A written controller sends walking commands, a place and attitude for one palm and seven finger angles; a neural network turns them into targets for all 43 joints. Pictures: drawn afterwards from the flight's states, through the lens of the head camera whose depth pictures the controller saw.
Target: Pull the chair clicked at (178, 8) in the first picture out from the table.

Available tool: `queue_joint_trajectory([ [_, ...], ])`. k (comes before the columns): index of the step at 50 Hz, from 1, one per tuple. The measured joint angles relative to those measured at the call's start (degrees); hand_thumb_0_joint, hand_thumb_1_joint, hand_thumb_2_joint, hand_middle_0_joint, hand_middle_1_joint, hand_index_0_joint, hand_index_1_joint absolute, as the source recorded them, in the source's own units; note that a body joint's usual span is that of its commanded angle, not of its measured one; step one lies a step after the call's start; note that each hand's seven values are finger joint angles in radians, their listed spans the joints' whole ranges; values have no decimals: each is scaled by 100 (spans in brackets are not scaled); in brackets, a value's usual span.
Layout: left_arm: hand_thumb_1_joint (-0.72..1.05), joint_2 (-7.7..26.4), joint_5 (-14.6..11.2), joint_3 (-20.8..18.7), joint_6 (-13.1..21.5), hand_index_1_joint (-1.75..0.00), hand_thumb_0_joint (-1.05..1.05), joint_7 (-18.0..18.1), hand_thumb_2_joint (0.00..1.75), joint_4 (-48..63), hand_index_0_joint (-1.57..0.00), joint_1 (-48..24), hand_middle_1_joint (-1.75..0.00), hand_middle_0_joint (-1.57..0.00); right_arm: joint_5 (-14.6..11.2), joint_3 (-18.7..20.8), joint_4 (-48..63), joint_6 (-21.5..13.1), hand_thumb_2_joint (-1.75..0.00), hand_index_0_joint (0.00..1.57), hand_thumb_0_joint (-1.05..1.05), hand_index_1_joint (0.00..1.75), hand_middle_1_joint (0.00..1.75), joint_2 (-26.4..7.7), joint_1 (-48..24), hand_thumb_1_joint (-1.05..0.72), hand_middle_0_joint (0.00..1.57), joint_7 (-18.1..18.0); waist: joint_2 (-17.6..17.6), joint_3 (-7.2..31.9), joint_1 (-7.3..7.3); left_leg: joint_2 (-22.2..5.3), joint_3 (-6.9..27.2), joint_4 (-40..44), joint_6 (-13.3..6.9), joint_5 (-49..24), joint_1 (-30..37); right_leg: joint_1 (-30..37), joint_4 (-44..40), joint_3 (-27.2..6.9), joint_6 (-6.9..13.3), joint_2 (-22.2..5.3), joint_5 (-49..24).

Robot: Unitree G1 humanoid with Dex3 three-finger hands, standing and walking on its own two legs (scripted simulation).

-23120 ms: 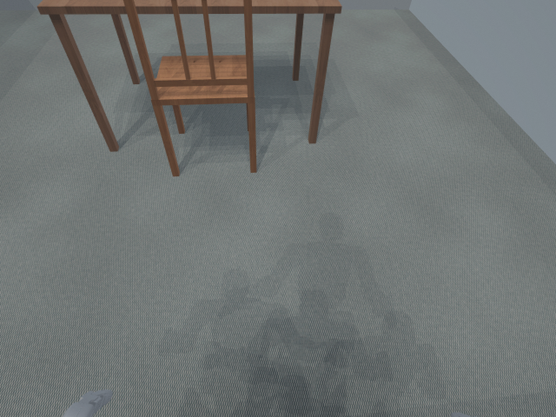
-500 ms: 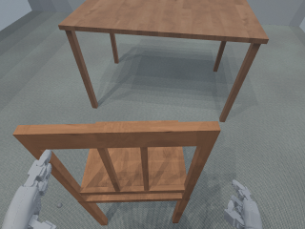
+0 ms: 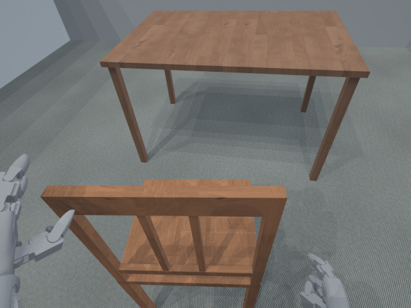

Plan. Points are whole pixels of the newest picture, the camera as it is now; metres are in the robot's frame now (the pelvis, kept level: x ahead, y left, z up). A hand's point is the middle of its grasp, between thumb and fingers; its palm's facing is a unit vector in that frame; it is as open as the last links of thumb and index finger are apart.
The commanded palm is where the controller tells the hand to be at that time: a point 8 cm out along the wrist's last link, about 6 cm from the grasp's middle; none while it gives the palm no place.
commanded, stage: draw the hand back to the body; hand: left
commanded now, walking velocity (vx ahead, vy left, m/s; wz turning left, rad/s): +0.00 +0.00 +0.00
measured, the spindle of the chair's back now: (155, 244) +0.27 +0.17 -0.08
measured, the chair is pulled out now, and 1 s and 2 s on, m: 0.61 0.61 0.61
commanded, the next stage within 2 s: step back with the hand held close in 0.48 s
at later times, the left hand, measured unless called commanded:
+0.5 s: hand (52, 216) +0.19 +0.25 +0.17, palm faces +0.45 -0.77 -0.45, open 7.5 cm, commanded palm +0.14 +0.29 +0.18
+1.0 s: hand (40, 233) +0.17 +0.27 +0.15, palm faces +0.29 -0.78 -0.55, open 7.4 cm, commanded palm +0.12 +0.31 +0.18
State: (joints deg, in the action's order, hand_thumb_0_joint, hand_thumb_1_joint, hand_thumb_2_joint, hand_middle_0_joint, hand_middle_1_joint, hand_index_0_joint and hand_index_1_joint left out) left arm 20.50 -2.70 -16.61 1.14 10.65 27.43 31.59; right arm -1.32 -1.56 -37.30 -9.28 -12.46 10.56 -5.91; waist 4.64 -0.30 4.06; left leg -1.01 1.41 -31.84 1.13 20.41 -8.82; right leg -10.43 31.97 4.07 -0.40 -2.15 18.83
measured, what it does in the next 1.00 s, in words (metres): stands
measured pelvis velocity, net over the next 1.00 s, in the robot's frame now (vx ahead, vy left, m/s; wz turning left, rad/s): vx -0.04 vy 0.02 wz -0.06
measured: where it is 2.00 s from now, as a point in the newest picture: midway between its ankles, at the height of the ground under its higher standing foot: outside the picture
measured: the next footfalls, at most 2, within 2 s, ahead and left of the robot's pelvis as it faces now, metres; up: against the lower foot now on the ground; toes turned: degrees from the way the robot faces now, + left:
left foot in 2.00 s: -0.18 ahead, +0.11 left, +0.00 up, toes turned +0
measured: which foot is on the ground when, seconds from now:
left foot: down 0.00-1.00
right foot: down 0.00-1.00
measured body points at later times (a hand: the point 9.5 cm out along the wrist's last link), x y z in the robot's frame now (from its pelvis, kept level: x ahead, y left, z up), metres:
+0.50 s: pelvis +0.00 -0.01 +0.01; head -0.01 -0.04 +0.46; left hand +0.16 +0.29 +0.19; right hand +0.18 -0.24 -0.09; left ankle -0.03 +0.13 -0.73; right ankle -0.02 -0.12 -0.73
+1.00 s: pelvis -0.04 +0.02 +0.01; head +0.00 +0.01 +0.45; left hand +0.15 +0.31 +0.18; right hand +0.13 -0.23 -0.09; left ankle -0.03 +0.13 -0.73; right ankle -0.02 -0.12 -0.73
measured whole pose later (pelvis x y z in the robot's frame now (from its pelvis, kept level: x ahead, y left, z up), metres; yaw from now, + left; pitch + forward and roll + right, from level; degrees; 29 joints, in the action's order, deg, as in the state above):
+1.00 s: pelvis -0.04 +0.02 +0.01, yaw -3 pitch +0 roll +1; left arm 24.8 -2.6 -22.7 6.6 8.1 29.7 34.7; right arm -1.3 1.4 -34.6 -1.9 -11.4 7.9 -4.9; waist 0.1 -4.9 0.5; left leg 0.1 -2.7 -27.2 -0.7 14.3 -13.1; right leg -16.4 27.9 0.0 -2.0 -3.0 11.6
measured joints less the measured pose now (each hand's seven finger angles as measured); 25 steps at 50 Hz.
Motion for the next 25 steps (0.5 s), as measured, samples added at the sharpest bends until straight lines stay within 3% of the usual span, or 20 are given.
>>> queue_joint_trajectory([
  [7,65,37,-76,-420,236,-26,0,-111,78,-321,-18,-428,-25,-18,-4,99,-22,195,-90,20,2,30,30,-11,-191,-90,20,77,21,-106,-95,-80,-74,300,49,-142,207,136,-227,-63,52,87,-132],
  [12,79,-77,-102,-372,263,-29,0,-195,85,-403,-19,-351,-28,-19,-6,176,-39,268,-90,20,2,30,30,-68,-168,-90,20,120,-6,-196,-130,-129,-103,429,75,-212,262,176,-360,-86,80,141,-216],
  [17,85,-100,-83,-222,240,-30,1,-229,88,-239,-20,-149,-29,-21,-5,233,-104,249,-90,20,2,30,30,-116,-68,-90,20,92,-21,-229,-104,-156,-114,493,85,-239,312,234,-451,-93,91,170,-262],
  [25,88,-35,-80,-363,321,-30,1,-185,89,-349,-21,-265,-30,-21,-21,232,-179,258,-90,20,2,30,30,-80,-97,-90,20,60,38,-231,-104,-151,-124,524,70,-260,375,307,-510,-101,76,166,-300],
])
